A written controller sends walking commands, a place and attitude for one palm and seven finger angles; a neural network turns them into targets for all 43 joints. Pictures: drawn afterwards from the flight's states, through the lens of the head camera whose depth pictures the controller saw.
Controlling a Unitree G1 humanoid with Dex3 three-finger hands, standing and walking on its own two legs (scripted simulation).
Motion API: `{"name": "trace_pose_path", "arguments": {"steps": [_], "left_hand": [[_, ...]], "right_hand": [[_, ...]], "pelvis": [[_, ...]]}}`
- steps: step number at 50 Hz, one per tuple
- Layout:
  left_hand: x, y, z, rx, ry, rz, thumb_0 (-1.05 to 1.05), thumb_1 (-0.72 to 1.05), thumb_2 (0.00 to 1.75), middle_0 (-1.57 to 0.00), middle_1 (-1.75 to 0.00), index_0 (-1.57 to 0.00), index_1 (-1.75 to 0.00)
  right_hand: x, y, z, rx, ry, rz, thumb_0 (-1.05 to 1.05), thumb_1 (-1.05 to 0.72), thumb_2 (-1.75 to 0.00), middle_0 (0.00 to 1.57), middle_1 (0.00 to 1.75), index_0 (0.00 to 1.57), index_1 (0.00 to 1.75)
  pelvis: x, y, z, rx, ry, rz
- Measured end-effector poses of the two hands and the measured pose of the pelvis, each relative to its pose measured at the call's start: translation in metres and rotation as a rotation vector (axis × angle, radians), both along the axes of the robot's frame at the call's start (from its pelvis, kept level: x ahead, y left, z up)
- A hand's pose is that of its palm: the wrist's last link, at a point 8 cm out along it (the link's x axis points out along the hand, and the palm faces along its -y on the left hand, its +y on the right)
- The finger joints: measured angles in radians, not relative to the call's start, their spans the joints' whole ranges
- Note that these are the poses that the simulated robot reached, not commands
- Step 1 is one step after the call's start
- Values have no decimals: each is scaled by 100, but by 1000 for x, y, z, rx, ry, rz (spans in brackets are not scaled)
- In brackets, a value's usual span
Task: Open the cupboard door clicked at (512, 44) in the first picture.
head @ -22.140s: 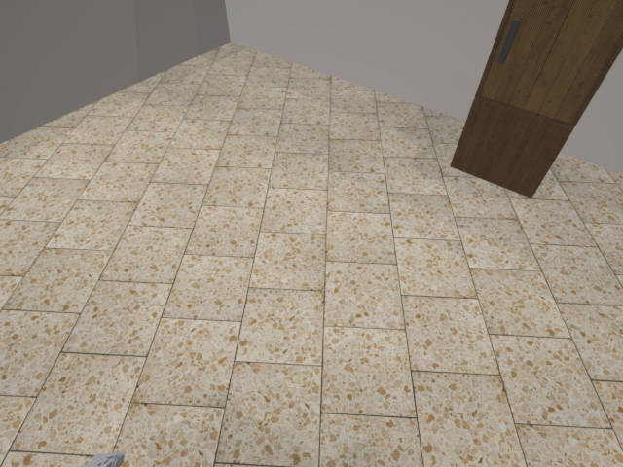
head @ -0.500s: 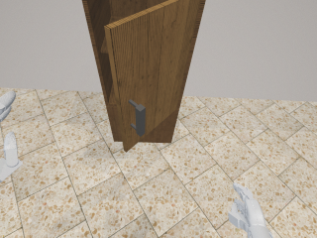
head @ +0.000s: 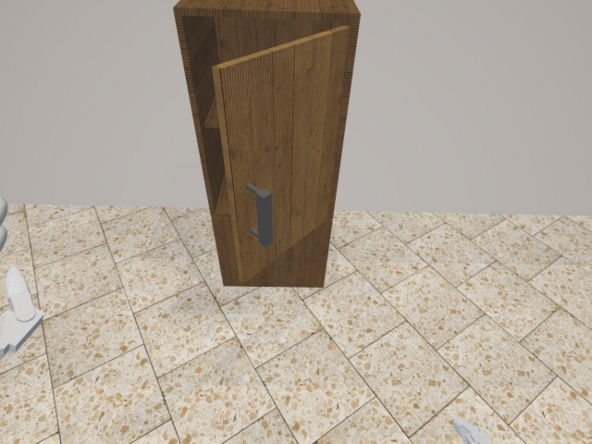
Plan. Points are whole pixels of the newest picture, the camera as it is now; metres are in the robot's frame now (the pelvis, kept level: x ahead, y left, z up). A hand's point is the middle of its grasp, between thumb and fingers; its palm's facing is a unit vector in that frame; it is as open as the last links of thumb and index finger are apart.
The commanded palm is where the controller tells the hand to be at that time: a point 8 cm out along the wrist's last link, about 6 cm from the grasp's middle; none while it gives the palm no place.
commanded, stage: stop stepping back and stand still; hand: left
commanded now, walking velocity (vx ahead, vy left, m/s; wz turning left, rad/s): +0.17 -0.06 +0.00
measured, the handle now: (258, 215) +0.64 +0.11 -0.09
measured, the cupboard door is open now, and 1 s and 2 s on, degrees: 48 48 48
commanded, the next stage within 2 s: let the arm hang, fingers relaxed in 0.28 s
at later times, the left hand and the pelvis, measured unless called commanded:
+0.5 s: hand (91, 383) +0.20 +0.27 +0.01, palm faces +0.25 -0.85 -0.46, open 7.4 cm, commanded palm none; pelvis +0.00 +0.00 -0.01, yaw +3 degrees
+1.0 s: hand out of the picture -0.04 +0.20 -0.16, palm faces +0.07 -0.96 -0.27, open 7.3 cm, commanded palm none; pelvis +0.00 +0.00 +0.01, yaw +3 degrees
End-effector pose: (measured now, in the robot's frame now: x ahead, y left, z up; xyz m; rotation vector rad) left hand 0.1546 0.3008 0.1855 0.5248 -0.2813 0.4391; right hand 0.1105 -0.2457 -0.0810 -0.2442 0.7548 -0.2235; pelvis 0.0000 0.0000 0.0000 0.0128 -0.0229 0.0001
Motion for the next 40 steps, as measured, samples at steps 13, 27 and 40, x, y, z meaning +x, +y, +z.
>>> {"name": "trace_pose_path", "arguments": {"steps": [13, 27, 40], "left_hand": [[-12, -14, 0, 15, 4, -14, 1, 88, 90, -21, -30, -21, -30], [-2, -7, -204, -342, 844, 70, 0, 90, 90, -19, -30, -19, -30], [-162, -63, -318, -664, 1521, 223, -3, 100, 90, -21, -30, -20, -30]], "right_hand": [[5, -1, -5, 27, 16, 61, 2, -91, -90, 20, 30, 20, 30], [37, 6, -34, 78, 131, 127, 1, -91, -90, 20, 30, 20, 30], [-81, 15, -52, 97, 599, 42, 1, -91, -90, 20, 30, 20, 30]], "pelvis": [[-5, -9, 0, 7, -9, 24], [-1, 4, -7, 3, 11, 60], [-4, -2, 8, -14, -4, 62]]}}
